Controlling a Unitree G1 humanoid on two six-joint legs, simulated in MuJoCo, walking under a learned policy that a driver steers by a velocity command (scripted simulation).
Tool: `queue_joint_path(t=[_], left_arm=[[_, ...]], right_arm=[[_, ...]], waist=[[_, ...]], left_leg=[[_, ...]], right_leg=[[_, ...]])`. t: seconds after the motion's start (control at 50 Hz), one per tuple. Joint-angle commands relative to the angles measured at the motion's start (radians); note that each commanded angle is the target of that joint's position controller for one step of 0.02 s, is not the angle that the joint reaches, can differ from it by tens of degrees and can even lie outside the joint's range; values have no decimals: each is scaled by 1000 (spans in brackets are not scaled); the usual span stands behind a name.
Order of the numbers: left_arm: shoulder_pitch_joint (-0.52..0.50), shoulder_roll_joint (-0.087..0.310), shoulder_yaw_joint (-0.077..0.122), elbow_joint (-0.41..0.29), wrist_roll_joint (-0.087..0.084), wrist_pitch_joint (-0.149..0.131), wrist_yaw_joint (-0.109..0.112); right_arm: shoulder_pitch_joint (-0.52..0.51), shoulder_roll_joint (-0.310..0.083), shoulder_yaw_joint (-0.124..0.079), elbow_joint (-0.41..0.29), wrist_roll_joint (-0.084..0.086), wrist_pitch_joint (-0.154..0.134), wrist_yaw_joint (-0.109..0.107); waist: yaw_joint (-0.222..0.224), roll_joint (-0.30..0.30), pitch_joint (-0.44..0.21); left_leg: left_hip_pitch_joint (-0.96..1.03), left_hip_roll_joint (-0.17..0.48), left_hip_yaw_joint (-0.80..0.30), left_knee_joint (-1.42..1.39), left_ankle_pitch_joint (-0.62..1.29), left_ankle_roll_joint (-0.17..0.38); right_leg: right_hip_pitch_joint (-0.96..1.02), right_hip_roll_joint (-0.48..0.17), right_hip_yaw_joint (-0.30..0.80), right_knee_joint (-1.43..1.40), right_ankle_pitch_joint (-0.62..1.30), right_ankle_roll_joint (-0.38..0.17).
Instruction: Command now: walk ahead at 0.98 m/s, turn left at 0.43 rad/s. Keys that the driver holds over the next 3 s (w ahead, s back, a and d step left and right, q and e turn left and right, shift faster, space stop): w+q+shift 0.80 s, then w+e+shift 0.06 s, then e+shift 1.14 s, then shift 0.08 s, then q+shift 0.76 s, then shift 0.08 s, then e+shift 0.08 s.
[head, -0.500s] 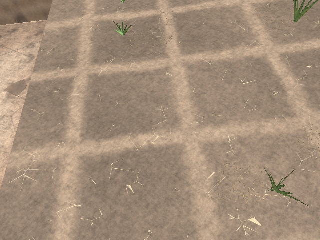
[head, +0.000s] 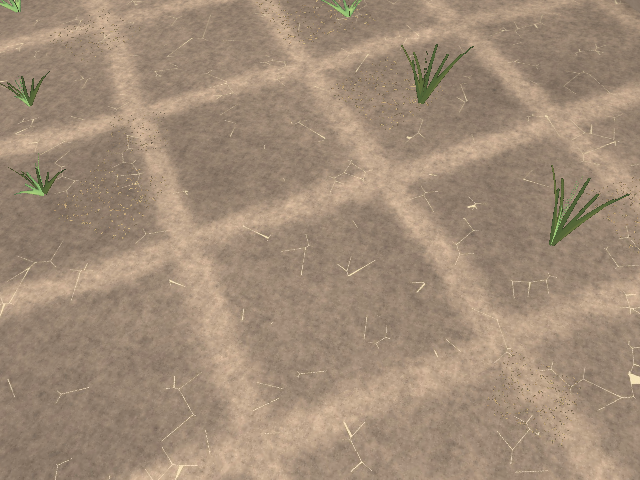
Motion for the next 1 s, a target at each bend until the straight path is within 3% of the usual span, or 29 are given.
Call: queue_joint_path(t=[0.02, 0.06, 0.12, 0.2, 0.24, 0.26, 0.28, 0.3, 0.32, 0.34, 0.36, 0.38, 0.4, 0.44, 0.52, 0.58, 0.64, 0.68, 0.7, 0.72, 0.74, 0.76, 0.78, 0.8, 0.82, 0.84, 0.88, 0.94, 1.0], left_arm=[[-30, 52, 2, -119, 15, -35, 5], [-101, 46, -9, -159, 24, -36, 11], [-252, 29, -23, -215, 17, -42, 1], [-270, 115, 24, -240, -21, -29, 22], [-150, 163, 59, -228, -29, -33, 34], [58, 199, 79, -196, -30, -32, 43], [282, 274, 97, -165, -19, -14, 52], [284, 316, 101, -133, -3, -9, 26], [210, 193, 82, -157, -3, -2, 26], [181, 145, 72, -138, -10, 8, 29], [141, 128, 66, -124, 6, 16, 27], [106, 101, 59, -107, 19, 18, 23], [75, 80, 55, -89, 22, 17, 19], [45, 55, 53, -63, 0, 11, 9], [-9, 138, 69, -42, 2, 2, 22], [64, 200, 77, -14, 0, 2, 29], [122, 287, 88, -4, 10, 20, 33], [111, 339, 98, -16, 12, 47, 42], [65, 337, 98, -44, 6, 50, 43], [66, 260, 76, -54, 6, 34, 40], [210, 85, 19, -126, 13, -9, 24], [109, 187, 23, -175, -19, -57, 13], [-24, 219, 29, -209, -49, -68, 16], [-43, 196, 23, -210, -40, -67, 25], [14, 178, 21, -172, -23, -50, 30], [91, 174, 26, -137, -17, -23, 26], [102, 166, 29, -116, -11, 23, 27], [-23, 97, 4, -156, 24, 21, 28], [-136, 49, -12, -146, 11, -3, -11]], right_arm=[[6, -37, 6, -60, 14, -15, 0], [12, -51, 8, -58, 30, -11, -18], [14, -99, -8, -73, 39, 0, -41], [103, -86, -8, -62, 60, 13, -42], [105, -80, -6, -62, 51, 22, -37], [56, -61, 3, -89, 29, 25, -31], [97, 39, 31, -116, 10, 22, -33], [215, 64, 57, -159, 82, 11, -37], [141, -8, 45, -129, 92, 23, -50], [25, -33, 40, -145, 64, 31, -47], [-32, -26, 38, -154, 39, 38, -43], [-70, -14, 32, -172, 28, 46, -35], [-79, 3, 31, -189, 38, 59, -25], [-110, 27, 38, -219, 48, 84, -12], [-186, -3, 44, -263, 25, 83, 9], [-326, -24, 44, -293, 19, 70, 36], [-359, -82, 23, -315, 34, 61, 53], [-173, -161, -17, -286, 47, 70, 49], [80, -236, -58, -218, 44, 80, 40], [224, -274, -78, -157, 55, 93, 18], [99, -346, -68, -205, 27, 82, 14], [127, -277, -59, -238, 11, 67, 10], [127, -233, -51, -224, 3, 49, 9], [69, -214, -42, -220, 3, 33, 15], [-15, -169, -27, -226, -4, 22, 15], [-80, -131, -12, -236, -17, 19, 9], [-122, -76, 10, -209, -10, 15, 0], [-106, -85, 17, -153, -13, 4, -27], [16, -100, 19, -89, -7, 0, -49]], waist=[[71, 6, -21], [81, 11, 44], [32, 51, 77], [15, 91, 33], [97, 97, -45], [207, 77, -182], [240, -126, -377], [150, -520, -453], [175, -327, -257], [180, -185, -124], [151, -39, -69], [118, -21, -22], [84, -57, 5], [57, -59, 28], [26, -17, 83], [83, 51, 120], [57, -30, 68], [-76, -125, -55], [-200, -124, -168], [-231, 24, -175], [-6, 379, -271], [-90, 252, -448], [-92, 111, -275], [-21, -55, -143], [46, -106, -102], [98, -80, -71], [122, -16, 13], [82, 28, 72], [-29, 7, 23]], left_leg=[[183, 243, -493, -268, -125, 221], [38, 249, -459, -285, -74, 223], [-218, 175, -352, -299, -71, 156], [-85, 198, -419, -188, -114, 90], [-6, 170, -394, 44, 132, 39], [-112, 139, -339, 318, 165, 3], [-320, 59, -225, 678, -155, -29], [-562, 96, -150, 954, -374, -32], [-668, 170, -130, 1058, -276, -35], [-686, 199, -87, 1066, -207, -32], [-628, 238, -74, 1033, -164, -31], [-588, 267, -78, 987, -139, -26], [-554, 298, -84, 959, -143, -25], [-560, 326, -71, 925, -132, -28], [-538, 326, -35, 720, 105, -52], [-457, 278, 76, 470, 261, -24], [-287, 155, 208, 357, 189, 26], [-59, 77, 245, 378, 41, 69], [275, 59, 205, 334, 45, 119], [572, 127, 42, 250, 72, 168], [798, 334, -537, 125, -106, 349], [841, 420, -855, -113, -490, 385], [696, 410, -840, -201, -512, 313], [488, 388, -761, -212, -414, 279], [321, 360, -634, -192, -301, 254], [184, 318, -519, -197, -232, 238], [-9, 281, -339, -213, 38, 214], [-145, 164, -39, -184, 532, 127], [-49, 158, 46, -193, 431, 54]], right_leg=[[-267, -80, 40, -157, 6, 35], [-238, -92, 6, -318, 38, 81], [57, -32, -50, -606, 336, 122], [192, -4, -2, -759, 371, 150], [314, -4, -14, -795, 248, 112], [561, -97, 43, -749, 189, 64], [874, -322, 369, -792, -116, -24], [945, -509, 906, -994, -463, -142], [812, -448, 836, -1033, -561, -116], [685, -412, 616, -1024, -355, -83], [552, -372, 462, -1021, -139, -66], [448, -330, 343, -1037, -14, -59], [373, -310, 250, -1053, 54, -49], [316, -291, 101, -1082, 191, -34], [240, -256, -132, -1147, 331, -13], [292, -230, -257, -1170, 409, 28], [416, -240, -324, -1039, 1048, 59], [444, -273, -328, -730, 1468, 54], [296, -266, -308, -442, 1467, 51], [4, -134, -295, -26, 652, 94], [-385, 41, -143, 362, -240, 123], [-484, 14, 68, 352, -153, 77], [-523, -21, 56, 264, -75, 57], [-478, -56, 50, 159, -23, 57], [-379, -106, 48, 80, 16, 70], [-295, -146, 45, 31, 50, 86], [-229, -194, -10, -55, 63, 124], [-154, -151, -117, -335, 310, 150], [-47, -65, -176, -647, 723, 121]])
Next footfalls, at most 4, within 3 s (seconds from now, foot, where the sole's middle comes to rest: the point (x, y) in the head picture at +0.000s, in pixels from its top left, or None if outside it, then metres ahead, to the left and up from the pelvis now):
0.26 right None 0.45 -0.16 -0.77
0.72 left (220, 378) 0.72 0.25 -0.77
1.14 right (161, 248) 1.11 0.43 -0.77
1.68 left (91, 260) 1.08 0.61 -0.77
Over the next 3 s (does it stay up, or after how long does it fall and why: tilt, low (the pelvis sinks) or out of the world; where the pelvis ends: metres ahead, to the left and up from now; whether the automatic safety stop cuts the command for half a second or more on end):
stays up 1.05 0.51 0.01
